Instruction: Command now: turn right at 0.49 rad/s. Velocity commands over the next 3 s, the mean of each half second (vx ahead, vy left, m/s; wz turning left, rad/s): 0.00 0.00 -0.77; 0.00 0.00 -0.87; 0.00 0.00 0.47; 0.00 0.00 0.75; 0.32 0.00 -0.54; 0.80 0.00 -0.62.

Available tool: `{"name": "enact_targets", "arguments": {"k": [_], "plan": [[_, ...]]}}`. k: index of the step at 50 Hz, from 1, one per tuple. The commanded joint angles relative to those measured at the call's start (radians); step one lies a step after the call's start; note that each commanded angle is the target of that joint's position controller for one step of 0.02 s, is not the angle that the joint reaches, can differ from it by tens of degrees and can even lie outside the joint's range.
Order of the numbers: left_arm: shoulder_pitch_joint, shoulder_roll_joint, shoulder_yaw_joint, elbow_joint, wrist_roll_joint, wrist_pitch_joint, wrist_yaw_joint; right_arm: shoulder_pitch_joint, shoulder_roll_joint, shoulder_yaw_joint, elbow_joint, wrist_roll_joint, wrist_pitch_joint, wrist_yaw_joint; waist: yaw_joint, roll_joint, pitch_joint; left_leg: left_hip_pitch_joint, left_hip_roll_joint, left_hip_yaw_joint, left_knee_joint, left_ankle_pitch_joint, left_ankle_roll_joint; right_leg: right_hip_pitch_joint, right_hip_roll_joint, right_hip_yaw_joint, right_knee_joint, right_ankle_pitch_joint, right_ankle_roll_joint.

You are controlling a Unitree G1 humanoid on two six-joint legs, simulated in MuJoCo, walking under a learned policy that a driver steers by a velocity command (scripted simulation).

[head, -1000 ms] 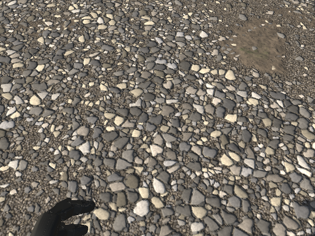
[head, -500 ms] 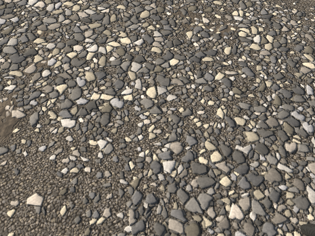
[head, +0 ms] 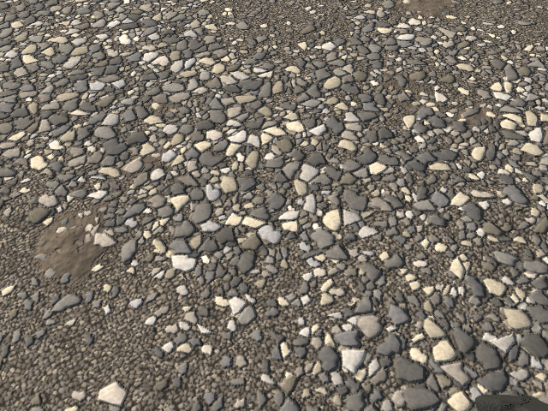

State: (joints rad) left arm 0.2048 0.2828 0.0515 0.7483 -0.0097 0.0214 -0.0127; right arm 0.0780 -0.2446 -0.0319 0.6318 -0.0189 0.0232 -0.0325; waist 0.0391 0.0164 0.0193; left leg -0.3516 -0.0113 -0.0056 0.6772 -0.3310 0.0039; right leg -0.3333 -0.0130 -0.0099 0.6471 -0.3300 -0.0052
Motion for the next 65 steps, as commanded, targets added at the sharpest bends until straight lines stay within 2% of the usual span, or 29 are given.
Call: {"name": "enact_targets", "arguments": {"k": [1,2,5,9,13,14,15,16,17,18,20,26,31,36,37,38,39,40,41,43,46,52,55,59,61,62,63,64,65], "plan": [[0.044,0.250,0.070,-0.085,0.023,-0.029,0.011,-0.068,-0.140,-0.060,-0.101,-0.005,-0.017,-0.022,0.019,-0.302,-0.024,-0.237,-0.102,-0.023,0.338,-0.292,-0.041,0.143,-0.324,0.593,-0.349,0.493,-0.323],[0.058,0.235,0.069,-0.081,0.030,-0.042,0.016,-0.075,-0.137,-0.065,-0.102,0.008,-0.017,-0.021,0.019,-0.244,-0.055,-0.283,-0.079,-0.091,0.470,-0.323,-0.040,0.201,-0.318,0.585,-0.338,0.487,-0.321],[-0.052,0.187,0.070,-0.117,-0.020,-0.033,0.044,-0.054,-0.114,-0.067,-0.085,0.012,-0.017,-0.016,-0.036,-0.139,-0.099,-0.279,-0.036,-0.121,0.371,-0.167,-0.052,0.236,-0.204,0.432,-0.271,0.501,-0.203],[-0.047,0.191,0.091,-0.138,-0.021,0.017,0.064,-0.053,-0.057,-0.053,-0.072,0.028,-0.040,0.010,-0.025,-0.168,-0.158,-0.117,-0.084,-0.085,0.073,-0.074,-0.070,0.216,-0.135,0.425,-0.248,0.470,-0.171],[-0.094,0.194,0.099,-0.170,-0.039,0.030,0.054,0.069,-0.108,-0.076,-0.024,0.037,-0.050,0.028,-0.068,-0.206,-0.158,0.107,-0.092,-0.069,-0.260,0.086,-0.054,0.112,-0.095,0.498,-0.234,0.326,-0.139],[-0.090,0.170,0.092,-0.175,-0.041,0.030,0.054,0.106,-0.135,-0.089,-0.007,0.035,-0.048,0.024,-0.074,-0.180,-0.159,0.225,-0.036,-0.084,-0.347,0.165,-0.032,0.028,-0.057,0.480,-0.198,0.189,-0.099],[-0.020,0.110,0.077,-0.166,-0.028,0.033,0.049,0.114,-0.198,-0.103,-0.017,0.020,-0.041,0.014,-0.036,-0.001,-0.179,0.354,0.181,-0.278,-0.387,0.153,0.050,-0.119,0.036,0.371,-0.003,-0.136,-0.041],[0.001,0.120,0.083,-0.190,-0.023,0.021,0.047,0.061,-0.248,-0.108,-0.034,-0.032,-0.037,0.018,0.002,0.246,-0.118,0.280,0.380,-0.545,-0.427,0.237,0.194,-0.310,0.135,0.223,0.222,-0.295,0.008],[0.015,0.200,0.104,-0.179,-0.010,0.011,0.043,0.011,-0.207,-0.099,-0.060,-0.044,-0.047,0.017,0.017,0.196,-0.086,0.225,0.429,-0.530,-0.435,0.266,0.250,-0.323,0.035,0.202,0.407,-0.255,0.041],[0.019,0.240,0.118,-0.155,-0.016,0.016,0.041,-0.042,-0.147,-0.082,-0.070,-0.032,-0.051,0.009,0.026,0.123,-0.059,0.187,0.362,-0.400,-0.420,0.244,0.222,-0.315,0.010,0.172,0.478,-0.179,0.057],[0.035,0.203,0.113,-0.130,-0.013,0.033,0.041,-0.074,-0.121,-0.073,-0.076,-0.002,-0.050,-0.010,0.019,0.088,-0.035,0.196,0.258,-0.228,-0.398,0.237,0.172,-0.348,-0.014,0.136,0.577,-0.055,0.091],[-0.109,0.116,0.068,-0.220,-0.021,0.030,0.013,0.079,-0.174,-0.085,-0.033,-0.011,-0.030,-0.029,-0.086,0.105,-0.060,0.349,0.292,-0.064,-0.393,0.430,0.230,-0.407,-0.082,0.042,0.434,0.004,0.144],[-0.119,0.101,0.060,-0.235,-0.015,0.041,-0.009,0.050,-0.225,-0.108,-0.025,0.006,-0.027,-0.003,-0.075,0.120,-0.077,0.323,0.326,0.069,-0.365,0.509,0.212,-0.252,-0.090,-0.027,0.239,0.005,0.108],[-0.085,0.119,0.083,-0.234,-0.025,0.073,-0.027,0.037,-0.229,-0.121,-0.002,0.053,-0.036,0.029,-0.030,0.137,-0.100,0.315,0.348,0.167,-0.211,0.557,0.121,-0.037,-0.040,-0.099,-0.043,0.036,0.016],[-0.015,0.137,0.098,-0.211,-0.022,0.072,-0.020,0.049,-0.207,-0.117,0.013,0.061,-0.034,0.032,0.008,0.099,-0.121,0.258,0.316,0.215,-0.093,0.552,0.070,0.095,-0.005,-0.100,-0.157,0.131,-0.022],[0.093,0.231,0.135,-0.187,-0.019,0.066,0.001,0.091,-0.180,-0.111,0.020,0.046,-0.040,0.037,0.047,-0.052,-0.153,0.057,0.236,0.256,0.134,0.376,-0.009,0.337,-0.049,0.043,-0.228,0.469,-0.089],[0.102,0.379,0.161,-0.206,-0.014,0.058,0.017,0.055,-0.103,-0.083,-0.057,-0.016,-0.050,0.039,-0.008,-0.380,-0.156,-0.351,0.080,0.245,0.459,-0.356,-0.102,0.544,-0.293,0.452,-0.168,0.961,-0.253],[0.082,0.339,0.143,-0.234,0.027,0.018,0.000,-0.008,-0.137,-0.085,-0.074,-0.020,-0.053,0.028,0.048,-0.273,-0.302,-0.411,0.035,-0.009,0.604,-0.395,-0.108,0.488,-0.386,0.600,-0.230,0.806,-0.394],[0.063,0.291,0.127,-0.219,0.021,-0.008,-0.007,-0.064,-0.175,-0.093,-0.082,0.008,-0.051,0.019,0.048,-0.172,-0.246,-0.425,0.053,-0.056,0.620,-0.308,-0.084,0.447,-0.332,0.501,-0.266,0.668,-0.356],[-0.033,0.227,0.105,-0.213,-0.022,-0.014,0.014,-0.054,-0.185,-0.098,-0.067,0.004,-0.051,-0.002,-0.017,-0.110,-0.129,-0.432,0.071,-0.082,0.513,-0.133,-0.059,0.332,-0.232,0.405,-0.286,0.493,-0.256],[-0.120,0.191,0.081,-0.236,-0.001,-0.002,0.043,0.041,-0.180,-0.097,-0.018,0.000,-0.043,0.001,-0.070,-0.117,-0.165,-0.292,0.038,-0.054,0.452,-0.006,-0.079,0.228,-0.194,0.306,-0.270,0.611,-0.231],[-0.105,0.082,0.021,-0.161,0.034,-0.014,0.041,0.052,-0.093,-0.046,0.012,0.021,-0.020,0.025,-0.032,-0.158,-0.161,-0.042,0.092,-0.017,0.152,0.083,-0.083,0.127,-0.165,0.174,-0.275,0.501,-0.200],[-0.103,0.139,0.030,-0.132,0.043,-0.020,0.026,0.023,-0.160,-0.060,-0.013,0.036,-0.012,0.031,-0.008,-0.178,-0.063,-0.016,0.070,0.016,0.094,0.017,-0.054,0.079,-0.200,0.197,-0.291,0.348,-0.216],[-0.098,0.181,0.048,-0.116,0.009,-0.002,0.047,0.059,-0.168,-0.063,-0.031,0.046,-0.019,0.041,-0.025,-0.148,-0.021,-0.058,0.042,0.051,-0.031,0.001,-0.007,0.171,-0.247,0.223,-0.206,0.429,-0.206],[-0.070,0.158,0.051,-0.110,0.001,0.000,0.058,0.100,-0.194,-0.072,-0.029,0.038,-0.025,0.044,-0.033,-0.067,-0.039,0.028,0.062,-0.026,-0.177,0.317,0.043,0.158,-0.177,0.150,-0.091,0.332,-0.122],[-0.067,0.124,0.049,-0.140,0.029,-0.010,0.060,0.131,-0.284,-0.098,-0.031,0.036,-0.030,0.035,0.002,0.153,-0.074,0.136,0.193,-0.264,-0.207,0.630,0.132,0.033,-0.035,0.015,0.113,0.184,-0.031],[-0.184,0.107,0.042,-0.181,0.043,-0.019,0.061,0.193,-0.302,-0.106,-0.027,0.028,-0.033,0.035,-0.074,0.280,-0.074,0.243,0.325,-0.529,-0.296,0.732,0.312,-0.196,0.127,-0.007,0.307,-0.190,0.047],[-0.222,0.098,0.040,-0.197,0.033,-0.023,0.059,0.256,-0.276,-0.098,-0.017,0.008,-0.045,0.034,-0.112,0.233,-0.122,0.332,0.359,-0.585,-0.331,0.702,0.362,-0.299,0.117,0.091,0.487,-0.373,0.055],[-0.204,0.092,0.042,-0.189,0.017,-0.023,0.054,0.225,-0.263,-0.098,-0.017,0.011,-0.053,0.027,-0.086,0.159,-0.132,0.354,0.318,-0.525,-0.307,0.662,0.324,-0.327,0.089,0.134,0.557,-0.325,0.053]]}}
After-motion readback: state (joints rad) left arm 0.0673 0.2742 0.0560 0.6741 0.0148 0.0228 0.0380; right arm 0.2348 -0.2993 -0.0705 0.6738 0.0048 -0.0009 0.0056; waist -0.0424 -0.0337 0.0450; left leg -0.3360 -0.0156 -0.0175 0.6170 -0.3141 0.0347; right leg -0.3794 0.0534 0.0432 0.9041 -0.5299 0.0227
